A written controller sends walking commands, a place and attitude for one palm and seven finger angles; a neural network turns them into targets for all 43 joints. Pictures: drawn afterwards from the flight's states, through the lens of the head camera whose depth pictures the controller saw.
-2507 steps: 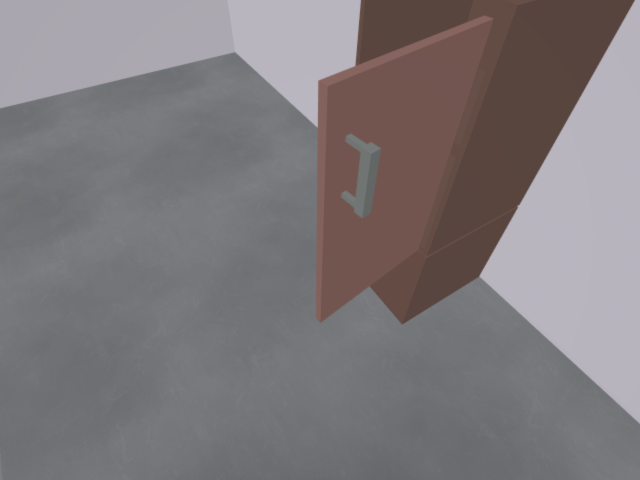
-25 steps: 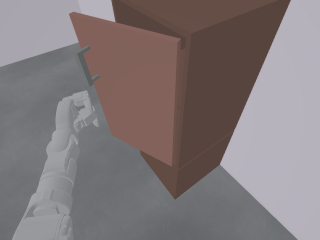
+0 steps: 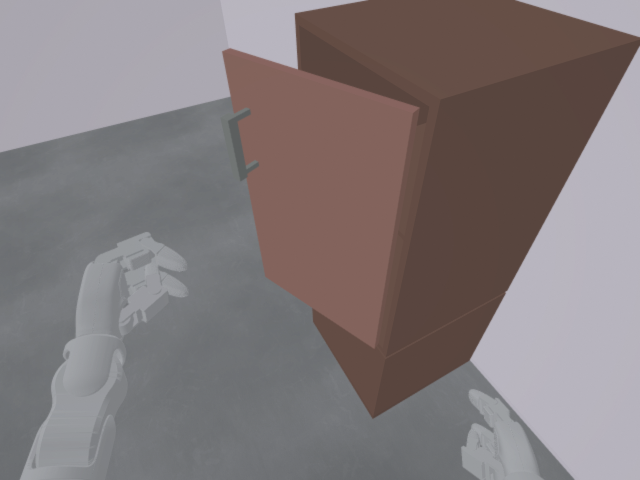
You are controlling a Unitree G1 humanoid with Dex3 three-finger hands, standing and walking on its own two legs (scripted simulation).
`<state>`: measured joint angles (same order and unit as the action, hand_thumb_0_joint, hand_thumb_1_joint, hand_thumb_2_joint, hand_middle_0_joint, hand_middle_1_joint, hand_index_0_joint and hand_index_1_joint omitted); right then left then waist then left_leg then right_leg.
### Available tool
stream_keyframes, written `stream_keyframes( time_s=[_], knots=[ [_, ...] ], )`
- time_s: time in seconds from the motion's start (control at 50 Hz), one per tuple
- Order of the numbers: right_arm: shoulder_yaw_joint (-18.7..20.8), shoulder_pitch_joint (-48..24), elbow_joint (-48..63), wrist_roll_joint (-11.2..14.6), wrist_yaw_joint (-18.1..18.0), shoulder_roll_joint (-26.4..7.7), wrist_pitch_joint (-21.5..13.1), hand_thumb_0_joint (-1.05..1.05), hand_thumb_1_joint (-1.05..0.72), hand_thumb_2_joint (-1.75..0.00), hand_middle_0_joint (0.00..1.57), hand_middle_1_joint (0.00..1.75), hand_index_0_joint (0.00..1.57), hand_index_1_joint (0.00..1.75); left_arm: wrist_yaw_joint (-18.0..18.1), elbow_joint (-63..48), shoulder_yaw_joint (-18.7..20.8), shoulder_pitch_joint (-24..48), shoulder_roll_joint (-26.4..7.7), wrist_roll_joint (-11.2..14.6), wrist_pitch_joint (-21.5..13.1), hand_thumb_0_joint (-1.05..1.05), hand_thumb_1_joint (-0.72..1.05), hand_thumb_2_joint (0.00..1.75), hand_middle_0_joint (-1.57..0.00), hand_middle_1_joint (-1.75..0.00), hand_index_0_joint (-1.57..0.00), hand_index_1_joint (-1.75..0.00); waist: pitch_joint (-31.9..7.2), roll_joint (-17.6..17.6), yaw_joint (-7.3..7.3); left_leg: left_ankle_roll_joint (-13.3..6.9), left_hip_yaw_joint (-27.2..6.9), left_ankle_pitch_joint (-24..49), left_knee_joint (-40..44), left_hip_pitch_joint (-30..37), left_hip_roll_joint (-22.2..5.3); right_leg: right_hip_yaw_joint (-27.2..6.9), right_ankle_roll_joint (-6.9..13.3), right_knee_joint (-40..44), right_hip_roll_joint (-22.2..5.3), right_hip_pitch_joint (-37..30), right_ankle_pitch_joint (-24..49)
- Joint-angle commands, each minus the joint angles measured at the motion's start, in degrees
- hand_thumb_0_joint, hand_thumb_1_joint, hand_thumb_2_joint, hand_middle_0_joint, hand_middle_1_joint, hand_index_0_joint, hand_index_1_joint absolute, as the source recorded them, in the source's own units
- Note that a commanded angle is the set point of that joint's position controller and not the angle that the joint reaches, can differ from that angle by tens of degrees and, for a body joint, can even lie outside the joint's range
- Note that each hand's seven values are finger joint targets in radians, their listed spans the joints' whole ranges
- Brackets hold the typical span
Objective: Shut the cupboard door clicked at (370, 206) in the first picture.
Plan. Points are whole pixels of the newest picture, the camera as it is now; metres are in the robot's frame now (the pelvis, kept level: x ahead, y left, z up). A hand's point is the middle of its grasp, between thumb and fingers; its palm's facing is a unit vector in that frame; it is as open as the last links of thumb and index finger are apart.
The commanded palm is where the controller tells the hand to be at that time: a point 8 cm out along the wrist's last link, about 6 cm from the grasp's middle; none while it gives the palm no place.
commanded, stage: draw the hand back to the body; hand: left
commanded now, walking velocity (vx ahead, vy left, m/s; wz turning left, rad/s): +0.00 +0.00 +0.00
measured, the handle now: (242, 144) +0.64 +0.21 +0.09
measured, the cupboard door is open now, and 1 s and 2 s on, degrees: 23 23 23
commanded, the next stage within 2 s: step back with the hand held close in 0.78 s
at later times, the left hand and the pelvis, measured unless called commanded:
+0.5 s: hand (66, 339) +0.20 +0.26 +0.16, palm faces +0.44 -0.78 -0.44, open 6.8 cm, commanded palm +0.16 +0.29 +0.17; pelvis +0.02 -0.01 +0.00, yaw +0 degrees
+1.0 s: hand (88, 319) +0.22 +0.25 +0.16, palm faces +0.42 -0.78 -0.47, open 7.4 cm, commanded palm +0.17 +0.28 +0.17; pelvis +0.03 -0.02 +0.00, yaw +0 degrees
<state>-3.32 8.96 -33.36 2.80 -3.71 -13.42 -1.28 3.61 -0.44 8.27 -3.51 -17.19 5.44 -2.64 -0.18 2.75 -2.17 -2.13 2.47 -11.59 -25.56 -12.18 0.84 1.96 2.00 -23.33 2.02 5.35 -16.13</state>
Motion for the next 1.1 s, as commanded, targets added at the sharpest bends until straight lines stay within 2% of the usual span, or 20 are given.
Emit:
stream_keyframes(
  time_s=[0.0,0.08,0.14,0.22,0.28,0.36,0.38,0.48,0.54,0.58,0.66,0.78,0.84,0.88,0.9,0.92,0.94,0.96,1.02,1.08],
  knots=[
    [2.7,-5.6,7.5,-0.9,-0.4,-6.1,-3.2,0.00,-0.90,-0.90,0.20,0.30,0.20,0.30,2.4,-21.2,8.7,12.5,-12.8,-0.4,-5.2,0.00,0.90,0.90,-0.72,-0.87,-0.72,-0.87,-11.6,4.0,0.86,0.6,-3.2,9.4,4.1,13.7,-1.9,-1.5,-0.5,4.9,-0.6,3.5,12.0],
    [3.0,-6.2,7.5,-0.9,0.0,-5.8,-2.7,0.00,-0.90,-0.90,0.20,0.30,0.20,0.30,1.8,-20.4,9.1,0.2,-10.4,0.3,-4.5,0.00,0.90,0.90,-0.61,-0.75,-0.61,-0.75,-7.0,-0.3,0.25,0.5,-2.8,9.4,5.1,11.2,-2.1,-1.3,-0.9,5.7,-0.9,2.5,12.4],
    [3.5,-6.6,7.6,-0.8,0.2,-6.3,-2.3,0.00,-0.90,-0.90,0.20,0.30,0.20,0.30,1.3,-20.7,10.8,-5.9,-10.8,0.5,-4.2,0.00,0.90,0.90,-0.53,-0.66,-0.53,-0.66,-3.6,-2.7,-0.12,0.4,-2.5,8.5,5.6,10.1,-2.3,-1.3,-1.2,6.9,-0.8,3.2,11.3],
    [3.8,-6.7,7.9,-0.9,0.3,-6.0,-2.4,0.00,-0.90,-0.90,0.20,0.30,0.20,0.30,1.4,-25.8,13.8,-10.0,-12.6,0.4,-5.0,0.00,0.90,0.90,-0.42,-0.54,-0.42,-0.54,-4.4,-0.5,-0.59,0.3,-2.3,9.1,5.3,10.3,-2.0,-1.3,-1.2,6.4,-1.2,2.6,11.6],
    [4.0,-6.4,8.1,-1.2,0.2,-5.6,-3.2,0.00,-0.90,-0.90,0.20,0.30,0.20,0.30,2.1,-31.3,17.4,-13.5,-15.4,0.3,-6.0,0.00,0.90,0.90,-0.34,-0.45,-0.34,-0.45,-7.2,1.0,-1.17,0.3,-2.3,10.6,4.6,10.5,-1.7,-1.2,-1.2,5.8,-1.4,0.9,13.1],
    [4.1,-6.2,7.9,-1.2,0.1,-5.4,-4.5,0.00,-0.90,-0.90,0.20,0.30,0.20,0.30,2.7,-35.4,20.1,-19.9,-16.7,0.3,-6.5,0.00,0.90,0.90,-0.23,-0.33,-0.23,-0.33,-5.9,3.6,-1.37,0.3,-1.8,12.1,3.4,9.9,-1.3,-1.3,-1.3,6.0,-1.7,1.5,14.8],
    [4.2,-6.1,7.8,-1.2,0.1,-5.3,-4.7,0.00,-0.90,-0.90,0.20,0.30,0.20,0.30,2.9,-35.3,20.8,-21.9,-16.7,0.4,-6.5,0.00,0.90,0.90,-0.20,-0.30,-0.20,-0.30,-5.1,2.3,-1.44,0.3,-1.9,11.8,3.3,9.6,-1.5,-1.3,-1.3,6.0,-1.7,2.0,14.6],
    [4.8,-5.3,6.4,-1.2,-0.3,-6.1,-4.8,0.00,-0.90,-0.90,0.20,0.30,0.20,0.30,2.9,-29.4,16.1,-17.7,-12.0,0.0,-5.5,0.00,0.90,0.90,-0.20,-0.30,-0.20,-0.30,1.0,-0.2,0.37,0.0,-1.6,8.1,4.0,9.1,-1.6,-1.3,-1.8,7.2,-1.7,6.7,10.6],
    [5.1,-5.2,6.3,-1.2,-0.7,-6.6,-4.7,0.00,-0.90,-0.90,0.20,0.30,0.20,0.30,2.9,-28.1,16.6,-16.4,-12.9,-0.1,-5.5,0.00,0.90,0.90,-0.20,-0.30,-0.20,-0.30,-0.6,-3.5,-0.09,-0.6,-1.6,8.6,3.8,10.1,-1.4,-1.6,-1.9,7.4,-1.6,6.3,11.4],
    [5.0,-5.5,6.8,-1.5,-0.9,-6.3,-4.7,0.00,-0.90,-0.90,0.20,0.30,0.20,0.30,3.0,-29.6,17.3,-16.6,-13.7,-0.1,-5.7,0.00,0.90,0.90,-0.20,-0.30,-0.20,-0.30,-4.1,-3.5,-0.76,-0.8,-1.6,10.2,3.7,10.6,-1.1,-1.7,-2.0,6.2,-2.1,3.8,13.9],
    [4.6,-5.9,7.1,-1.7,-0.7,-5.5,-4.8,0.00,-0.90,-0.90,0.20,0.30,0.20,0.30,3.0,-33.2,18.7,-18.3,-15.2,-0.1,-5.8,0.00,0.90,0.90,-0.20,-0.30,-0.20,-0.30,-8.1,0.1,-1.64,-0.7,-1.2,14.1,2.7,10.7,-0.6,-2.4,-2.0,5.0,-2.8,0.0,20.7],
    [4.3,-6.1,6.9,-1.6,-0.4,-5.1,-3.9,0.00,-0.90,-0.90,0.20,0.30,0.20,0.30,2.8,-32.6,19.5,-19.1,-15.3,0.0,-5.0,0.00,0.90,0.90,-0.20,-0.30,-0.20,-0.30,-4.8,1.7,-1.37,-0.2,-0.7,15.8,2.2,9.8,-0.8,-2.4,-2.2,5.4,-2.8,1.1,23.6],
    [4.4,-6.0,6.6,-1.6,-0.4,-5.3,-3.9,0.00,-0.90,-0.90,0.20,0.30,0.20,0.30,2.6,-30.6,19.7,-20.0,-15.1,-0.1,-4.8,0.00,0.90,0.90,-0.20,-0.30,-0.20,-0.30,-2.8,1.0,-1.39,-0.3,-0.7,15.5,2.4,10.0,-1.0,-2.1,-2.2,6.3,-2.3,2.5,22.2],
    [4.4,-5.9,7.1,-1.6,-0.3,-5.3,-3.4,0.00,-0.90,-0.90,0.20,0.30,0.20,0.30,2.6,-30.1,19.2,-20.5,-14.4,0.2,-4.5,0.00,0.90,0.90,-0.20,-0.30,-0.20,-0.30,-3.7,-0.4,-1.36,-0.3,-0.8,15.2,2.8,9.7,-1.0,-1.9,-2.3,5.6,-2.5,1.8,22.2],
    [5.4,-4.9,8.8,-0.9,-0.2,-6.9,-2.1,0.00,-0.90,-0.90,0.20,0.30,0.20,0.30,3.0,-34.5,24.5,-14.2,-21.3,-0.5,-6.8,0.00,0.90,0.90,-0.20,-0.30,-0.20,-0.30,-2.7,-0.6,0.28,-1.4,-1.4,13.0,-2.3,7.9,-2.7,-6.6,-4.4,7.4,-6.2,7.4,29.7],
    [5.2,-5.2,7.6,-1.4,-0.5,-6.2,-1.2,0.00,-0.90,-0.90,0.20,0.30,0.20,0.30,2.8,-29.4,22.2,-19.7,-18.1,-0.7,-7.0,0.00,0.90,0.90,-0.20,-0.30,-0.20,-0.30,-4.6,-4.3,0.61,-1.5,-1.3,13.0,-4.3,7.2,-2.5,-5.8,-5.0,5.8,-7.7,6.3,35.6],
    [5.4,-5.6,8.1,-1.3,-0.7,-6.2,-0.7,0.00,-0.90,-0.90,0.20,0.30,0.20,0.30,2.6,-29.0,21.6,-20.5,-18.2,-1.0,-7.2,0.00,0.90,0.90,-0.20,-0.30,-0.20,-0.30,-3.8,-6.0,0.53,-1.5,-1.0,13.6,-5.4,6.2,-2.1,-5.6,-5.7,5.1,-8.2,6.2,41.3],
    [5.3,-5.3,8.6,-1.1,-0.4,-5.9,0.0,0.00,-0.90,-0.90,0.20,0.30,0.20,0.30,2.4,-28.4,20.1,-21.2,-16.2,-1.1,-7.1,0.00,0.90,0.90,-0.20,-0.30,-0.20,-0.30,-6.6,-7.8,0.70,-1.2,-0.8,13.1,-6.0,4.8,-2.1,-5.0,-5.7,3.1,-8.7,3.8,44.3],
    [5.9,-5.3,9.3,-0.7,-0.7,-6.4,1.4,0.00,-0.90,-0.90,0.20,0.30,0.20,0.30,2.8,-29.1,20.0,-23.1,-16.4,-1.1,-7.2,0.00,0.90,0.90,-0.20,-0.30,-0.20,-0.30,-10.1,-5.3,0.89,-1.2,-0.2,14.1,-6.1,4.2,-2.4,-5.3,-6.1,0.1,-9.1,2.6,46.9],
    [6.1,-5.1,10.6,-0.5,-1.1,-6.9,2.3,0.00,-0.90,-0.90,0.20,0.30,0.20,0.30,3.4,-34.4,21.0,-23.8,-17.9,-0.8,-7.3,0.00,0.90,0.90,-0.20,-0.30,-0.20,-0.30,-13.2,-1.1,1.16,-1.3,-1.0,24.3,-4.5,7.5,-3.9,-4.2,-6.3,-2.5,-7.3,3.8,42.7]
  ],
)
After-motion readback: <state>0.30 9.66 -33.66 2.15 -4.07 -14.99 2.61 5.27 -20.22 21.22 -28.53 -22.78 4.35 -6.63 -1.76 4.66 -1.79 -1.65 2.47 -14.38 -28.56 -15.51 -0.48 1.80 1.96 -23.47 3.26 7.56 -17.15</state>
